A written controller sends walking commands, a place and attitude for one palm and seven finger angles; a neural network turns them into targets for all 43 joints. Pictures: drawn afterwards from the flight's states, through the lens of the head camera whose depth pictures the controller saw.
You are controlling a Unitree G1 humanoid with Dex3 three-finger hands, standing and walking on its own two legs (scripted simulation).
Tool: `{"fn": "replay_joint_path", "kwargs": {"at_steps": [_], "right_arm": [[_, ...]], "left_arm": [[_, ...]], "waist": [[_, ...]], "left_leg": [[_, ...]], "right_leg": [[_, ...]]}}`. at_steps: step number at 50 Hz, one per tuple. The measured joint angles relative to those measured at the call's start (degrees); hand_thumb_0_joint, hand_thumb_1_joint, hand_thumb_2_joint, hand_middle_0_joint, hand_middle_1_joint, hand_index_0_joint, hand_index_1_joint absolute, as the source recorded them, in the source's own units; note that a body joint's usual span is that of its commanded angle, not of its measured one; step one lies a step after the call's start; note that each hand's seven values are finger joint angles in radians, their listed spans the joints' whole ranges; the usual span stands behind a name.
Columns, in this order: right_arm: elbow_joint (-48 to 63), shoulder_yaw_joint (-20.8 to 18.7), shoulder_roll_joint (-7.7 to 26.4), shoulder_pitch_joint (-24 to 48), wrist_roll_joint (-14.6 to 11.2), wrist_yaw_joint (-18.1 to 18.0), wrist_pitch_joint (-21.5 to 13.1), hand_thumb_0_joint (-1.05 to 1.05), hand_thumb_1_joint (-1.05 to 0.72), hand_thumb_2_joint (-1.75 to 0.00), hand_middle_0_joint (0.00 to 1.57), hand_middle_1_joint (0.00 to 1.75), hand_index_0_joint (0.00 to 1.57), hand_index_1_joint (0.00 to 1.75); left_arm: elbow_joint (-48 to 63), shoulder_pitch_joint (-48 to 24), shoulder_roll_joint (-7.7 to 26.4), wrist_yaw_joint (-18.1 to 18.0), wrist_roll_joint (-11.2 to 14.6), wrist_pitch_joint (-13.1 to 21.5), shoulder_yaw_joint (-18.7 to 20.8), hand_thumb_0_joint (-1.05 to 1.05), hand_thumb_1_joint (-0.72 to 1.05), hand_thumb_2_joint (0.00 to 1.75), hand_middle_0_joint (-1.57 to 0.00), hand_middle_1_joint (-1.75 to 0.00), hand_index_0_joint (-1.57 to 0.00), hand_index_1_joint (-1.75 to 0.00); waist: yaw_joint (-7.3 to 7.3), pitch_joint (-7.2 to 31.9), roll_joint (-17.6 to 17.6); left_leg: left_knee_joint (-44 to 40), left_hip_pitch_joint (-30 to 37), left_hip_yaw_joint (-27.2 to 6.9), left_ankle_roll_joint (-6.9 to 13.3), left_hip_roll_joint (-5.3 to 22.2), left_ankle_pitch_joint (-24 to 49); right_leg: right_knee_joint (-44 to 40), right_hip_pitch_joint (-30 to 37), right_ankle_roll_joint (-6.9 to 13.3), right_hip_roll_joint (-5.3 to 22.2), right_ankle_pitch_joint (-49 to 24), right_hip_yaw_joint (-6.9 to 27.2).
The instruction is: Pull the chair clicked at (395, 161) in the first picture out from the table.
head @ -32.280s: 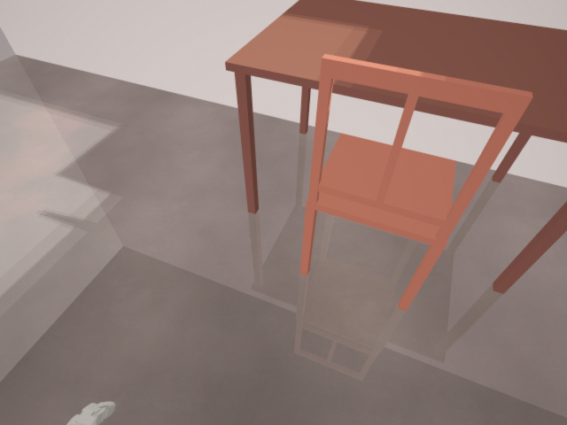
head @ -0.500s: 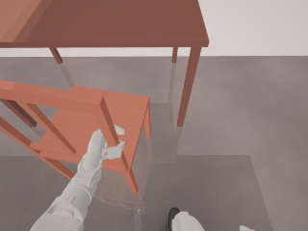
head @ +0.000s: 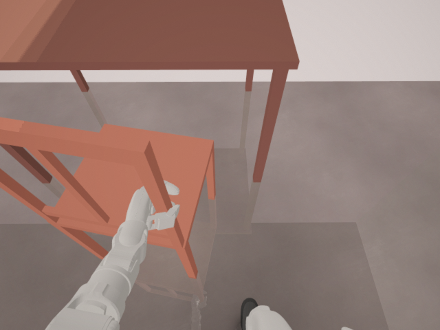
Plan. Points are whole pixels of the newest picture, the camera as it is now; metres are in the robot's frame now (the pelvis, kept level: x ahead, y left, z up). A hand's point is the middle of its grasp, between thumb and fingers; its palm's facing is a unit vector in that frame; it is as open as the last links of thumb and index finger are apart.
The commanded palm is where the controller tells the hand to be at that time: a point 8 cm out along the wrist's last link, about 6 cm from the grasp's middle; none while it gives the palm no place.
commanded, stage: step backward, pulling the chair out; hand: left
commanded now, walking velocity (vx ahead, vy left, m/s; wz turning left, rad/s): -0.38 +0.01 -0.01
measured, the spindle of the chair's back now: (77, 190) +0.40 +0.33 -0.06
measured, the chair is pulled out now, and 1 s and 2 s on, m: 0.21 0.21 0.21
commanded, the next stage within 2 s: stop walking, hand still on the chair in 1.24 s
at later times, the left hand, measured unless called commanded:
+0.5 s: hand (169, 213) +0.34 +0.11 -0.06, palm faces -0.05 -0.98 -0.20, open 6.2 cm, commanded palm +0.33 +0.17 -0.05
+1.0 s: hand (169, 213) +0.34 +0.11 -0.06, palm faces -0.04 -0.98 -0.20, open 6.2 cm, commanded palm +0.33 +0.17 -0.05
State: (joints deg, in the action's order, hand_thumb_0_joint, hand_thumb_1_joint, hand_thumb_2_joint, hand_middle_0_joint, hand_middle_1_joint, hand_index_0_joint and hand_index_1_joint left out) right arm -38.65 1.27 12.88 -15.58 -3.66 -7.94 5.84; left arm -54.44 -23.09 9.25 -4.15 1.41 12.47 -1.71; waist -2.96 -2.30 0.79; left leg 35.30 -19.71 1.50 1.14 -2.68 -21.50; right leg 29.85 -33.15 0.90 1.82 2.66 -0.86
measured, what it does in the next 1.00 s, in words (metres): stands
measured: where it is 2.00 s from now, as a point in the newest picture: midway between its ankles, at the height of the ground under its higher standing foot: outside the picture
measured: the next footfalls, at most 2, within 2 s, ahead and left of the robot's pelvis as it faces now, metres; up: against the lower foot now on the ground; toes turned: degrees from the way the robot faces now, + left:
none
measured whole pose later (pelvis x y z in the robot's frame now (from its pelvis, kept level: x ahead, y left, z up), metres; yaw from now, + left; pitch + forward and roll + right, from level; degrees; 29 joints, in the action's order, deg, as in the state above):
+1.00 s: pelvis -0.01 -0.01 +0.00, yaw +0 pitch +7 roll +2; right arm -38.9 0.9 13.9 -14.8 -3.7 -7.8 5.4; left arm -56.8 -25.1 9.9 -4.9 1.3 12.4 0.3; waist -3.9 -1.9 1.7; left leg 34.0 -20.9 1.4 0.7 -2.8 -19.7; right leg 27.7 -33.8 1.2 2.0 0.6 -1.0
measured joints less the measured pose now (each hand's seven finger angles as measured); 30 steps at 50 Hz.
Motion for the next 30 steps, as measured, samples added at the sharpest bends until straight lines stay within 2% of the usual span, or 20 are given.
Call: {"fn": "replay_joint_path", "kwargs": {"at_steps": [11, 24, 30], "right_arm": [[0.21, -0.06, 0.04, 1.56, 0.10, -0.26, -0.38, 0.00, -0.91, -0.89, 0.21, 0.30, 0.20, 0.30], [-0.14, -0.64, 1.17, 0.48, -0.04, 0.16, -0.20, 0.00, -0.91, -0.89, 0.20, 0.30, 0.20, 0.30], [-0.11, -0.48, 1.29, -0.85, -0.13, -0.03, 0.11, 0.00, -0.91, -0.89, 0.20, 0.30, 0.20, 0.30]], "left_arm": [[-1.63, -1.22, 0.08, 0.05, -0.02, 0.18, 0.12, 0.10, 0.53, 0.78, -0.34, -1.25, -0.49, -1.45], [-1.76, -2.16, 0.83, -0.44, 0.15, -0.24, 1.82, 0.10, 0.52, 0.80, -0.35, -1.24, -0.49, -1.45], [-1.33, -1.56, 1.27, -0.60, -0.06, -0.46, 1.76, 0.10, 0.53, 0.79, -0.35, -1.24, -0.49, -1.45]], "waist": [[0.21, 0.16, 0.70], [-1.05, -0.30, 0.57], [-1.42, 0.08, 1.58]], "left_leg": [[-0.33, -0.11, 0.12, -0.19, -0.50, 0.47], [0.12, -1.48, -0.28, -0.43, 0.01, 1.04], [-1.36, -0.74, 0.34, -0.26, -0.44, 1.83]], "right_leg": [[0.83, -0.66, 0.01, 0.48, 0.12, 0.23], [-1.11, -0.76, 0.43, 0.09, -1.51, -0.34], [-1.57, -0.67, 0.10, 0.37, -2.02, 0.38]]}}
